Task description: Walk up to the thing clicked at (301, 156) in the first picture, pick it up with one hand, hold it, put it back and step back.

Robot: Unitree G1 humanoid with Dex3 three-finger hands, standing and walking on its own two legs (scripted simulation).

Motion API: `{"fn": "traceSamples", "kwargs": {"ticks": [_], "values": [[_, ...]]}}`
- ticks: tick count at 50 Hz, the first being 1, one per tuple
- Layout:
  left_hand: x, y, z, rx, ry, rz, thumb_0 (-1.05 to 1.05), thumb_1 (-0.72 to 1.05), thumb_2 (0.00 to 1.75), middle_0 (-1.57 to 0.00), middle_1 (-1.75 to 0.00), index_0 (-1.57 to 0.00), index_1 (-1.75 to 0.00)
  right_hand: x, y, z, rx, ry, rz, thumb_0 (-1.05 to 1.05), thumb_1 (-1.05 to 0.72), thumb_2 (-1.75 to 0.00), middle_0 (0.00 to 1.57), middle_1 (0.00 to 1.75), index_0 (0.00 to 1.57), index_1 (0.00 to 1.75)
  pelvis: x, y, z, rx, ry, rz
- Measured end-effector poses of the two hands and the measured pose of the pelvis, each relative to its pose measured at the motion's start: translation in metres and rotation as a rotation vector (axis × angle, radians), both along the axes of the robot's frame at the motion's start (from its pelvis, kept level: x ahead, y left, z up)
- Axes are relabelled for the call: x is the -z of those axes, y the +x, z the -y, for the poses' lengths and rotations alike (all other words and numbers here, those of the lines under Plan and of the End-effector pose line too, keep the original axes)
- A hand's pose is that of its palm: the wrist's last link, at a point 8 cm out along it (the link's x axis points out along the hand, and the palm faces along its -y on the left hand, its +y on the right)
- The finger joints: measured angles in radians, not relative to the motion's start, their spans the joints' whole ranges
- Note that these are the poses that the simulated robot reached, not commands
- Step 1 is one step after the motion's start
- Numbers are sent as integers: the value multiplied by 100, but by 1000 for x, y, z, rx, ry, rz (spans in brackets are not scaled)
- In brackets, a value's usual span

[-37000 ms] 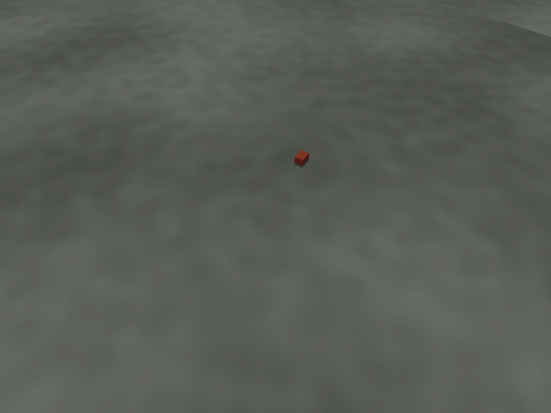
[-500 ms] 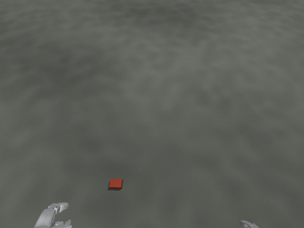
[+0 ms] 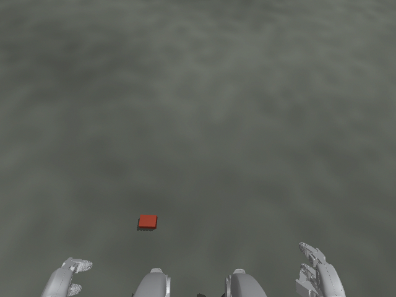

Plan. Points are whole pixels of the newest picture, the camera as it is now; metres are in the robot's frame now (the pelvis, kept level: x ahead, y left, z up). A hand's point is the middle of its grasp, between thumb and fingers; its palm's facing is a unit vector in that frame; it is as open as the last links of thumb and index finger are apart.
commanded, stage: rise first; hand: left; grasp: from above
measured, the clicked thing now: (148, 221) +0.43 +0.21 -0.67
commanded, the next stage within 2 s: none
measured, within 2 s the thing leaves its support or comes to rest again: neither
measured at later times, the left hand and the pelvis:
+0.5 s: hand (106, 261) +0.22 +0.26 -0.33, palm faces -0.44 -0.48 -0.76, open 13.2 cm; pelvis -0.06 -0.01 -0.18, yaw +0 degrees
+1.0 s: hand (121, 237) +0.32 +0.27 -0.46, palm faces -0.48 -0.10 -0.87, open 13.0 cm; pelvis -0.09 +0.00 -0.31, yaw -3 degrees
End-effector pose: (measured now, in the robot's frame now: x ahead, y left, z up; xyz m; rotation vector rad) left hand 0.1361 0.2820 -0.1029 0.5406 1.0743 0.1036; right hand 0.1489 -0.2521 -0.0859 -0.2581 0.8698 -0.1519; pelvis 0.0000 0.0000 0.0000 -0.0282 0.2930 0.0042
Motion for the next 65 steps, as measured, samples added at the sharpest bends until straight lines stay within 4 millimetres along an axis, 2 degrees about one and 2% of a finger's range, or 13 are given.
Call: {"fn": "traceSamples", "kwargs": {"ticks": [5, 9, 13, 18, 23, 28, 35, 42, 47, 53, 65], "values": [[13, -3, -1, 46, 36, -9, 0, -38, 83, -29, -83, -28, -85, 14, 15, -8, -37, 7, 50, 1, -93, -91, 20, 30, 21, 30, 18, -3, -1, -5, -7, -45], [37, 5, -6, 107, 87, -9, 0, -39, 83, -28, -85, -28, -86, 34, 24, -11, -72, 7, 85, 1, -93, -91, 20, 30, 21, 30, 40, -10, 0, -8, -8, -95], [70, 23, -9, 207, 147, 12, 0, -38, 83, -27, -87, -27, -87, 66, 27, -7, -98, 1, 100, 1, -92, -91, 20, 30, 21, 30, 72, -19, 1, -8, -7, -154], [115, 54, -7, 349, 225, 81, 0, -37, 83, -27, -87, -26, -88, 119, 18, 4, -109, -11, 66, 1, -91, -90, 20, 30, 21, 30, 119, -32, 4, -5, -5, -220], [155, 85, -4, 469, 316, 137, 0, -38, 85, -25, -88, -25, -89, 178, -6, 16, -88, -15, -15, 1, -91, -90, 20, 30, 21, 30, 163, -49, 7, 1, -6, -268], [192, 113, 0, 581, 391, 163, 0, -38, 86, -25, -88, -25, -89, 233, -44, 25, -59, -12, -123, 1, -92, -91, 20, 30, 20, 29, 203, -65, 9, 6, -7, -295], [235, 149, 3, 718, 466, 204, 0, -34, 85, -27, -87, -27, -87, 288, -108, 31, -9, -17, -283, 1, -91, -90, 20, 30, 20, 29, 251, -83, 10, 16, -17, -301], [273, 171, 5, 830, 511, 229, 0, -31, 85, -25, -86, -26, -86, 315, -161, 33, 49, -37, -418, 1, -89, -90, 20, 30, 20, 29, 284, -91, 5, 24, -36, -296], [293, 184, 8, 898, 542, 257, 0, -32, 87, -24, -86, -25, -85, 324, -180, 31, 66, -54, -473, 1, -89, -90, 20, 30, 20, 29, 300, -93, 1, 26, -50, -294], [312, 198, 9, 952, 577, 275, 0, -34, 88, -23, -84, -24, -83, 333, -187, 29, 59, -71, -502, 0, -90, -90, 20, 30, 21, 29, 316, -93, -3, 27, -63, -291], [339, 220, 14, 1023, 621, 283, 0, -33, 87, -24, -80, -24, -80, 353, -183, 26, 29, -80, -516, 0, -90, -90, 20, 30, 21, 29, 340, -91, -5, 31, -71, -295]]}}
